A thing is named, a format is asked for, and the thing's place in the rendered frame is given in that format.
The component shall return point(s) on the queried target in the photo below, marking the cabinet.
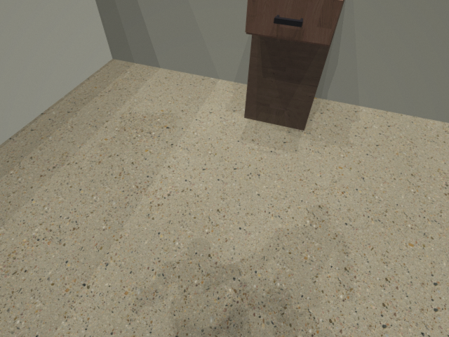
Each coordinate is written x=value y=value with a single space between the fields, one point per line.
x=283 y=77

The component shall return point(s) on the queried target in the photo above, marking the drawer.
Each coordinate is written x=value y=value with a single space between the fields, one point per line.
x=319 y=19

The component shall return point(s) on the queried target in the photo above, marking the handle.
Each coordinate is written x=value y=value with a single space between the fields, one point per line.
x=288 y=21

